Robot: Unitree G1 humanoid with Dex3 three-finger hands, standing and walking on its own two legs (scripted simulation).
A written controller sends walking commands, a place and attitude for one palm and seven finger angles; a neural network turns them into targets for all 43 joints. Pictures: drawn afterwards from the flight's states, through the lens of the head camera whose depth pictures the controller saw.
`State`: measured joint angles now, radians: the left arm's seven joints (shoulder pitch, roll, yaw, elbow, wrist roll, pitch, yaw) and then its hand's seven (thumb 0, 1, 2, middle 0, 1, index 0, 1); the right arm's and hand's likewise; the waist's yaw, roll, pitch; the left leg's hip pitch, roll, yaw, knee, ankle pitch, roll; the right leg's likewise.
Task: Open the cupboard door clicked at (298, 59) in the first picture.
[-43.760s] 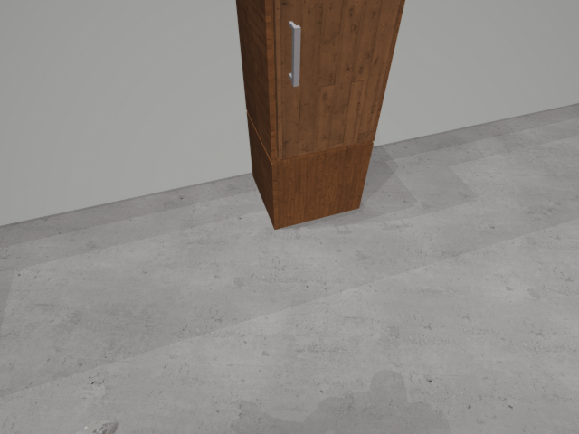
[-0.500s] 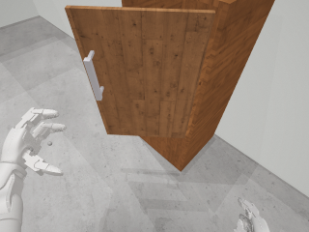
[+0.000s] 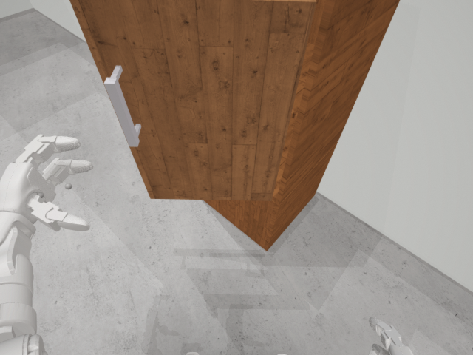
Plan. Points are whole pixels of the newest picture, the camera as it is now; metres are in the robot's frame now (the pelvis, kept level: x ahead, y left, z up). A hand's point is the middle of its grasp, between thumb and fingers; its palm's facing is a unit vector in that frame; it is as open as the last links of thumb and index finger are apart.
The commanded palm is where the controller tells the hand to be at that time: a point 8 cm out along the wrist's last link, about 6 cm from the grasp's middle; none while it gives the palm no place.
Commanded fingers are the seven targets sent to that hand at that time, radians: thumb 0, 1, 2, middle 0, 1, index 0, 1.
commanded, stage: move the hooked fingers beside the handle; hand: left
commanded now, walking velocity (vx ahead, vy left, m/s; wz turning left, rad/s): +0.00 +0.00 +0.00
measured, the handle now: (126, 109) +0.56 +0.25 +0.08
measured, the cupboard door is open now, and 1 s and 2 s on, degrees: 41 41 41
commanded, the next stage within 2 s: none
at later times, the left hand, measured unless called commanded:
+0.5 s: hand (80, 153) +0.43 +0.29 +0.09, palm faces +0.02 -1.00 +0.00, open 14.0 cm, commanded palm +0.40 +0.35 +0.08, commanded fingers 0.00 -0.50 0.30 -0.30 -1.20 -0.30 -1.20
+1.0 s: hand (86, 132) +0.48 +0.31 +0.08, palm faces +0.01 -1.00 +0.01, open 14.0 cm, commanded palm +0.47 +0.36 +0.08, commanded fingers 0.00 -0.50 0.30 -0.30 -1.20 -0.30 -1.20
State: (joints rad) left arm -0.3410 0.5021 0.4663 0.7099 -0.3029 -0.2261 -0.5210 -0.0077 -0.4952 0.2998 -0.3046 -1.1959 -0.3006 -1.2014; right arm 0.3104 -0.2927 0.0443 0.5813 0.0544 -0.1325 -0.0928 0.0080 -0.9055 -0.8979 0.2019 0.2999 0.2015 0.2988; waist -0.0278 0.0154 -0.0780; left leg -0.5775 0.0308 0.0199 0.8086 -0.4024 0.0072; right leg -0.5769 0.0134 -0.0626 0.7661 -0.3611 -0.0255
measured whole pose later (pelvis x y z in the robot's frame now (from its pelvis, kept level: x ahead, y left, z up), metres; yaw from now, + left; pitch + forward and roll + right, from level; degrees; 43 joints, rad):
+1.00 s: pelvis +0.00 +0.03 -0.02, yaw -2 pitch +19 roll -4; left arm -0.85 0.73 0.52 1.20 -0.15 -0.31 -0.52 -0.01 -0.50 0.30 -0.30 -1.20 -0.30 -1.20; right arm 0.39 -0.30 0.06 0.60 0.02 0.04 -0.07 0.00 -0.91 -0.90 0.20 0.30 0.20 0.30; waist -0.14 0.00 -0.09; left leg -0.82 0.04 0.02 0.94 -0.45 0.04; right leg -0.80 0.02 -0.05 0.83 -0.37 0.01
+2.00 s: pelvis +0.01 +0.02 -0.02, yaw -2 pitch +22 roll -4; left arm -0.92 0.80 0.55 1.24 -0.11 -0.31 -0.50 -0.01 -0.49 0.30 -0.30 -1.20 -0.30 -1.20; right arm 0.38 -0.29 0.07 0.56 0.01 0.08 -0.05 0.00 -0.91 -0.90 0.20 0.30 0.20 0.30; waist -0.17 0.01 -0.09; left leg -0.88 0.06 0.01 0.97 -0.47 0.04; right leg -0.85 0.04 -0.06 0.85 -0.38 0.00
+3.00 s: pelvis +0.01 +0.02 -0.02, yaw -2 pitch +20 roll -4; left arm -0.87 0.64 0.46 1.16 -0.13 -0.33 -0.40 -0.01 -0.50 0.30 -0.30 -1.20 -0.30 -1.20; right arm 0.40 -0.28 0.06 0.59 0.01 0.09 -0.03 0.00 -0.91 -0.90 0.20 0.30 0.20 0.30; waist -0.16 0.02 -0.10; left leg -0.84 0.05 0.02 0.95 -0.47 0.03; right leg -0.81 0.03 -0.06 0.84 -0.38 0.00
